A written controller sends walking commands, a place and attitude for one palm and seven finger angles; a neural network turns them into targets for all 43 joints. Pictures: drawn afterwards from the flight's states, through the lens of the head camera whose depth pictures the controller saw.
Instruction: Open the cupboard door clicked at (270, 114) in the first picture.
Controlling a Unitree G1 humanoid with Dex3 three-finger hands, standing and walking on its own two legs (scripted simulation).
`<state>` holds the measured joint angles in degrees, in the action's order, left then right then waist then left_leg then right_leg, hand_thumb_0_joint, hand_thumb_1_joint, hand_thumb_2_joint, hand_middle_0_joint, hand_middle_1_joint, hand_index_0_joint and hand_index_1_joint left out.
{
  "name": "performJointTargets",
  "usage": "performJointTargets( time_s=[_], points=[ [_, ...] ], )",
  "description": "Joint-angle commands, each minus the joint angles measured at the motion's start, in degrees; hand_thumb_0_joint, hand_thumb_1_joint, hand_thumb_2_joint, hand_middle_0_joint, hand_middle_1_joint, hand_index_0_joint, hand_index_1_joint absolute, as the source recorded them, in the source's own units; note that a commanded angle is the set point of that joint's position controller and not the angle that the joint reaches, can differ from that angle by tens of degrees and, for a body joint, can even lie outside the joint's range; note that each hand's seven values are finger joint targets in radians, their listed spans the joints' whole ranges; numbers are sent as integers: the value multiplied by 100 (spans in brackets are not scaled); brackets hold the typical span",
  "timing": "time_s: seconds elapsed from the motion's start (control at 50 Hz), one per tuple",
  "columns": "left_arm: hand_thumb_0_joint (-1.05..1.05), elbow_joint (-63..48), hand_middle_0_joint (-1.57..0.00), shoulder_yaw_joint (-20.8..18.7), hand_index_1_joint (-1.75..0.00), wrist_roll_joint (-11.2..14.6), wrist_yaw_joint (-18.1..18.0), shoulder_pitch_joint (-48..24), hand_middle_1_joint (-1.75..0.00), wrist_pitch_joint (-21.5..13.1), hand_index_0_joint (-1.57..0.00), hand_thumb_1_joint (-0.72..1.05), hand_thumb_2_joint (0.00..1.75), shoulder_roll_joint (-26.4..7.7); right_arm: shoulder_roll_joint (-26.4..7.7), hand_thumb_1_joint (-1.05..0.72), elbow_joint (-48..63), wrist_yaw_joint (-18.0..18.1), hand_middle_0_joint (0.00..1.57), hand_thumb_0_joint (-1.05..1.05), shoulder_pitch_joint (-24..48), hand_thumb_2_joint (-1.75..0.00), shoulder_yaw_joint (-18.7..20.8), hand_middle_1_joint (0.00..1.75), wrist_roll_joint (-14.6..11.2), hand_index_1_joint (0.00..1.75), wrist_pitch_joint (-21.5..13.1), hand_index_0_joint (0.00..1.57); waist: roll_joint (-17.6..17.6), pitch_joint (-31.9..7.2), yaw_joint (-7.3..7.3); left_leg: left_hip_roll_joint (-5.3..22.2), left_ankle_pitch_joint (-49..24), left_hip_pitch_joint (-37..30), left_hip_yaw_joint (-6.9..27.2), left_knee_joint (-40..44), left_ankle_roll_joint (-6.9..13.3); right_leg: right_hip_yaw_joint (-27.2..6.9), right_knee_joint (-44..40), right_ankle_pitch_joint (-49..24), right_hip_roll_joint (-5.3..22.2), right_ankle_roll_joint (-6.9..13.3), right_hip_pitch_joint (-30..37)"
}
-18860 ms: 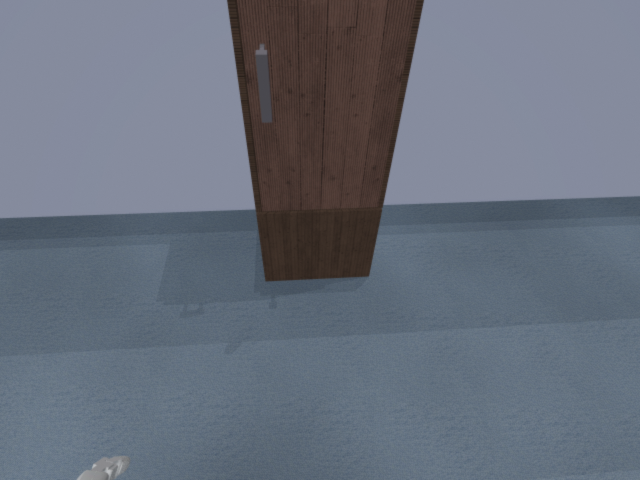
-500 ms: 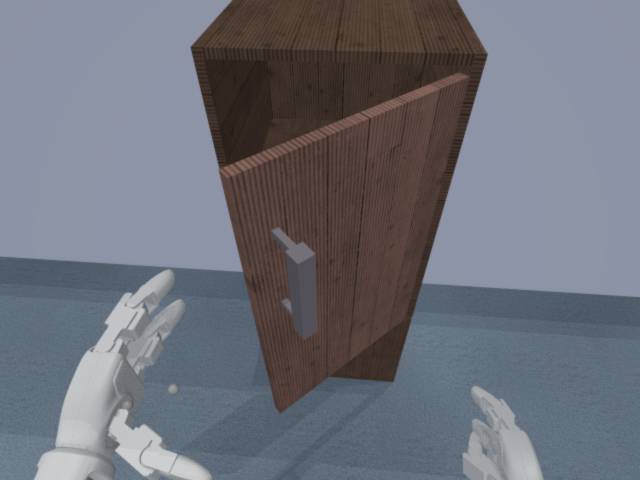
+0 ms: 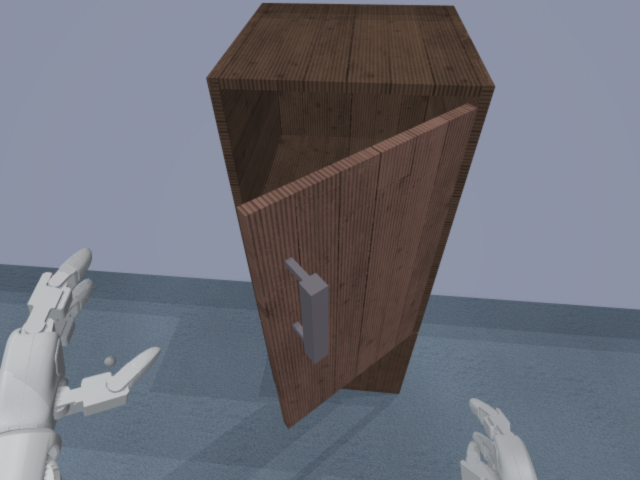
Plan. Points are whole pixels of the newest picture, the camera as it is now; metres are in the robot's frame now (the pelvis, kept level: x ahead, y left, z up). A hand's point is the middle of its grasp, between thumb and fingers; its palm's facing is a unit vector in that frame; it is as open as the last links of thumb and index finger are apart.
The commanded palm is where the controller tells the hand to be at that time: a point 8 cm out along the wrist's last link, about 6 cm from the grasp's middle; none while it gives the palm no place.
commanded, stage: draw the hand back to the body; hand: left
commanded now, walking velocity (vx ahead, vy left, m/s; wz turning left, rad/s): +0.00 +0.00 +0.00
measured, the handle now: (305, 311) +0.31 +0.06 +0.06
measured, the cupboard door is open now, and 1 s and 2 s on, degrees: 43 43 43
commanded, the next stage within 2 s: step back with the hand held close in 0.60 s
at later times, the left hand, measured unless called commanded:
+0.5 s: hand (94, 343) +0.19 +0.25 +0.15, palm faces +0.44 -0.81 -0.38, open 7.5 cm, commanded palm +0.14 +0.28 +0.17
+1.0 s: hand (97, 362) +0.18 +0.24 +0.14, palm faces +0.31 -0.81 -0.49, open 7.4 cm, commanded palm +0.12 +0.29 +0.18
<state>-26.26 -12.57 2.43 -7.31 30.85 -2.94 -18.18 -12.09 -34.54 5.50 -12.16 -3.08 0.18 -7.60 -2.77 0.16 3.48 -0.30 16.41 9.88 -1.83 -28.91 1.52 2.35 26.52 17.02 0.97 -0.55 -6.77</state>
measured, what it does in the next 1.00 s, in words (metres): stands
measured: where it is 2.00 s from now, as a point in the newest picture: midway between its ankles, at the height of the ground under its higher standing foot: outside the picture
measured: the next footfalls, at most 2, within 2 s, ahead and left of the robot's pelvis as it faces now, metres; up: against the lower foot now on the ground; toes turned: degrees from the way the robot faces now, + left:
left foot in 1.56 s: -0.04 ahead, +0.11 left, +0.00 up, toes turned +4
right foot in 2.00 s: -0.30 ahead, -0.09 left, +0.00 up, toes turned -3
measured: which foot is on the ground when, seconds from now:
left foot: down 0.00-1.00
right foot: down 0.00-1.00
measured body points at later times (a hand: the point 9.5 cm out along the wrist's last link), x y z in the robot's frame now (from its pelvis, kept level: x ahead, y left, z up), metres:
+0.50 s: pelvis +0.00 -0.02 +0.01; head -0.01 -0.03 +0.46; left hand +0.17 +0.29 +0.17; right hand +0.19 -0.24 -0.08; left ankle -0.01 +0.10 -0.74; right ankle -0.03 -0.13 -0.74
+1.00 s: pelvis -0.03 -0.01 +0.00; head +0.00 -0.02 +0.45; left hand +0.16 +0.28 +0.17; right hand +0.15 -0.26 -0.08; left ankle -0.01 +0.10 -0.74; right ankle -0.03 -0.13 -0.74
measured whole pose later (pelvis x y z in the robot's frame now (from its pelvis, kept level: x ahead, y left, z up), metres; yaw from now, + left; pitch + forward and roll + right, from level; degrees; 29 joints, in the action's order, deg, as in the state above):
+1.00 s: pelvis -0.03 -0.01 +0.00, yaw -1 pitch +0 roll -1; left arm -25.9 -20.4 3.0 -5.8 31.8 -6.7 -21.8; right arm -13.6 -32.8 4.8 -8.6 0.7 -0.7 0.0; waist -2.5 3.1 0.5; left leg 1.5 12.1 13.8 -2.4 -26.1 0.7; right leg 1.7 22.7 11.9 -0.9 0.2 -10.7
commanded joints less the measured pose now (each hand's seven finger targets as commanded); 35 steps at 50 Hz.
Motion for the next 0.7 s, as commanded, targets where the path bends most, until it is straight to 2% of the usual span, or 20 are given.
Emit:
performJointTargets(
  time_s=[0.0,0.02,0.06,0.12,0.2,0.24,0.26,0.3,0.38,0.42,0.52,0.54,0.56,0.58,0.64,0.68],
  points=[
    [0,-1069,-19,-845,-30,28,-99,-443,-30,-375,-19,55,75,-893,-638,-90,889,8,20,0,782,-90,275,30,11,30,-235,20,14,-299,40,210,-1629,-332,232,654,-99,32,-466,-1285,-88,177,13],
    [0,-989,-19,-969,-30,35,-108,-464,-30,-378,-19,58,76,-1001,-655,-90,869,16,20,0,816,-90,297,30,15,30,-214,20,181,-308,65,205,-1663,-349,210,655,-80,27,-524,-1377,-93,183,86],
    [0,-1040,-19,-1035,-30,55,-92,-600,-30,-390,-19,65,80,-990,-646,-90,855,-2,20,0,803,-90,300,30,13,30,-161,20,-53,-338,56,207,-1854,-428,203,696,-95,10,-522,-1494,-86,177,145],
    [0,-1041,-19,-1257,-30,60,-107,-778,-30,-413,-19,76,84,-1160,-665,-90,801,-12,20,0,842,-90,329,30,20,30,-148,20,-241,-443,84,201,-2001,-531,179,704,-94,-17,-584,-1613,-76,186,250],
    [0,-1017,-20,-1481,-30,95,-123,-948,-30,-440,-20,90,90,-1284,-667,-90,741,-41,20,0,824,-90,355,30,26,30,-112,20,-223,-520,77,192,-2164,-629,156,708,-97,-24,-627,-1791,-75,174,313],
    [0,-780,-20,-1223,-30,110,-72,-796,-30,-394,-20,90,90,-1002,-672,-90,739,-50,20,0,850,-90,367,30,13,30,-73,20,-62,-342,42,213,-2209,-639,150,740,-80,-2,-658,-1806,-79,149,245],
    [0,-809,-20,-1156,-30,103,-54,-828,-30,-390,-20,90,90,-955,-691,-90,743,-70,20,0,856,-90,383,30,9,30,-61,20,-139,-354,27,210,-2135,-665,134,750,-81,-11,-683,-1744,-80,141,220],
    [0,-739,-20,-1155,-30,113,-42,-806,-30,-397,-20,90,90,-952,-707,-90,740,-85,20,0,860,-90,403,30,15,30,-42,20,55,-340,33,194,-2053,-646,126,766,-50,-8,-718,-1766,-87,133,239],
    [0,-759,-20,-1288,-30,119,-45,-860,-30,-420,-20,90,90,-1125,-698,-90,750,-63,20,0,905,-90,425,30,17,30,2,20,143,-406,67,161,-1840,-647,96,786,-23,-48,-780,-1709,-78,128,302],
    [0,-848,-20,-1395,-30,102,-62,-936,-30,-452,-20,90,90,-1279,-694,-90,737,-33,20,0,941,-90,427,30,19,30,-12,20,0,-467,87,142,-1798,-703,71,760,-11,-76,-818,-1716,-65,143,323],
    [0,-995,-20,-1382,-30,89,-82,-984,-30,-508,-20,90,90,-1281,-658,-90,696,-24,20,0,950,-90,404,30,16,30,-91,20,-322,-428,73,117,-1754,-729,72,764,-39,-94,-866,-1673,-60,157,302],
    [0,-915,-20,-1336,-30,106,-76,-932,-30,-495,-20,90,90,-1197,-635,-90,694,-28,20,0,955,-90,390,30,16,30,-95,20,-190,-273,62,121,-1710,-688,75,780,-36,-79,-879,-1642,-72,143,230],
    [0,-947,-20,-1308,-30,103,-71,-936,-30,-507,-20,90,90,-1183,-650,-90,698,-34,20,0,949,-90,405,30,5,30,-99,20,-256,-343,57,123,-1697,-711,70,783,-39,-89,-877,-1609,-71,144,253],
    [0,-865,-20,-1281,-30,97,-66,-928,-30,-503,-20,90,90,-1138,-642,-90,683,-34,20,0,952,-90,404,30,9,30,-104,20,-226,-233,49,127,-1636,-691,61,797,-45,-81,-905,-1530,-86,139,192],
    [0,-665,-20,-1246,-30,124,-42,-887,-30,-508,-20,90,90,-1073,-654,-90,676,-31,20,0,956,-90,422,30,4,30,-91,20,70,-123,35,135,-1513,-671,57,826,-12,-92,-969,-1437,-84,117,141],
    [0,-566,-20,-1253,-30,133,-24,-907,-30,-522,-20,90,90,-1066,-660,-90,667,-36,20,0,973,-90,433,30,-6,30,-69,20,138,-103,42,134,-1406,-672,54,847,-1,-112,-1007,-1312,-90,108,109]
  ],
)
